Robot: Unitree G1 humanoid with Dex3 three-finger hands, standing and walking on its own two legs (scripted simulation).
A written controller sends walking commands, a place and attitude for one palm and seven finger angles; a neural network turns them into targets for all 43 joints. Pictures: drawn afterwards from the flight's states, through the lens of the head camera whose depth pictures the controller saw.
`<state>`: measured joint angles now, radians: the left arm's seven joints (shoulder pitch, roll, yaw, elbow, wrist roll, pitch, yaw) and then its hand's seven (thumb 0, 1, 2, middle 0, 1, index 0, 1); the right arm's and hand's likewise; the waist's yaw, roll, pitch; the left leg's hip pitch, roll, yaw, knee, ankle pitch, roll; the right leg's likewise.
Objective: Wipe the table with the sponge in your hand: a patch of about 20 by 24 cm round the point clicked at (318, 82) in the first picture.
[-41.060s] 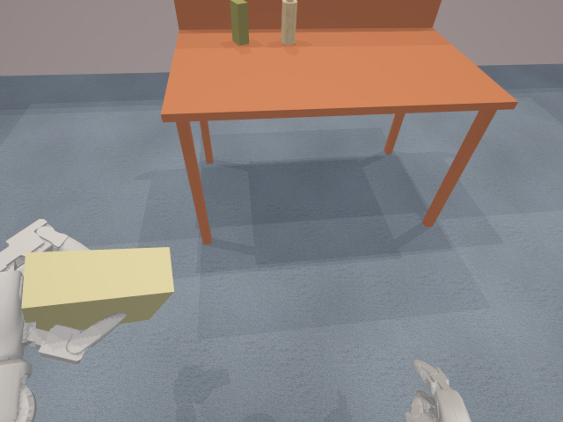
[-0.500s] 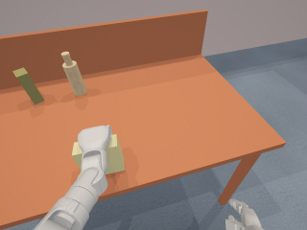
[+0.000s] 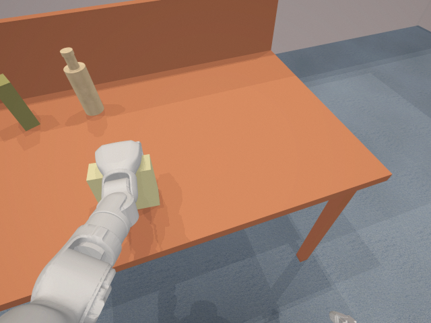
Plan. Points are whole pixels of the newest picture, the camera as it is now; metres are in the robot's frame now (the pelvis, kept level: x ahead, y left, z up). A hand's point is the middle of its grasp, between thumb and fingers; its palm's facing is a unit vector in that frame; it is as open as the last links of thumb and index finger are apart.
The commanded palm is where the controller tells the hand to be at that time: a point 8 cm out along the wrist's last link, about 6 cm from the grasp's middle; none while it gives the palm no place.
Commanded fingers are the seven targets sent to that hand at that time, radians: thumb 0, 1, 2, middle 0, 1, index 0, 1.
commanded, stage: wipe forward along the middle lane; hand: left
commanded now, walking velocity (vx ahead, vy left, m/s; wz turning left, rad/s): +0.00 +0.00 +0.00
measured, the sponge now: (128, 191) +0.40 +0.22 -0.03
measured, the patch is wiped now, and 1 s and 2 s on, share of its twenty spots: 1.00 1.00 1.00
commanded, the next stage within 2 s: slide back across to the first lane in 0.90 s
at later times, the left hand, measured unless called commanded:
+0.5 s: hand (124, 159) +0.46 +0.22 +0.02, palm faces -0.10 +0.01 -1.00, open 9.5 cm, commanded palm +0.44 +0.22 +0.05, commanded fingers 0.00 0.10 1.30 -1.20 -1.60 -1.20 -1.60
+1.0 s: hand (121, 142) +0.51 +0.25 +0.02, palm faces -0.12 +0.02 -0.99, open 9.5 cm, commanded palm +0.50 +0.23 +0.06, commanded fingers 0.00 0.10 1.30 -1.20 -1.60 -1.20 -1.60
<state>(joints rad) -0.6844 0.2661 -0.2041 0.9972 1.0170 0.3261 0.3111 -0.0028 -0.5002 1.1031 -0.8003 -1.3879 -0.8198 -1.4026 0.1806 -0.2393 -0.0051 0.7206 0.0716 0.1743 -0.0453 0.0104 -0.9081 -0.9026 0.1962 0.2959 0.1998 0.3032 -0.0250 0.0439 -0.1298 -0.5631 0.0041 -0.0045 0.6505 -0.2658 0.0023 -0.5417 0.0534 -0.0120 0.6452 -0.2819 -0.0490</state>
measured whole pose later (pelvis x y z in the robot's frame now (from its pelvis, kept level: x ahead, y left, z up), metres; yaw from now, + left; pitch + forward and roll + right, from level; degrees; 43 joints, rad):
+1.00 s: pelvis +0.01 +0.02 -0.02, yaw -2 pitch +20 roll -3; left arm -1.05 0.44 -0.09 1.30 1.07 0.31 0.29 0.01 -0.51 1.12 -0.80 -1.38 -0.82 -1.41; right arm 0.30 -0.25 0.00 0.74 0.04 0.13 -0.01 0.01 -0.91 -0.90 0.20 0.30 0.20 0.30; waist -0.15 0.04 -0.16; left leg -0.83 0.02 0.00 0.80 -0.32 0.03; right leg -0.78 0.07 -0.01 0.72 -0.30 -0.02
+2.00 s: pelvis +0.04 +0.03 +0.00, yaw -1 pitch +15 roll -2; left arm -0.68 0.49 -0.04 0.99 1.05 0.16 0.26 -0.02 -0.48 1.11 -0.76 -1.43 -0.77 -1.46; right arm 0.27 -0.25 -0.03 0.71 0.05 0.19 0.00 0.01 -0.91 -0.90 0.20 0.30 0.20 0.30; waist -0.05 0.03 -0.14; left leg -0.61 0.00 0.00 0.69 -0.34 0.04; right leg -0.55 0.05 -0.01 0.61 -0.31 -0.01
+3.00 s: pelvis +0.04 +0.02 +0.01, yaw +0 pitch +8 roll -1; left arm -0.33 0.36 -0.17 0.59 1.02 0.31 0.26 -0.01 -0.46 1.11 -0.73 -1.47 -0.74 -1.50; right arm 0.13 -0.25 0.01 0.63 0.08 0.19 -0.01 0.01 -0.91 -0.90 0.20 0.30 0.20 0.30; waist 0.04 0.05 -0.13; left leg -0.45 -0.02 0.00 0.63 -0.32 0.03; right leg -0.41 0.03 -0.01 0.59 -0.32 -0.02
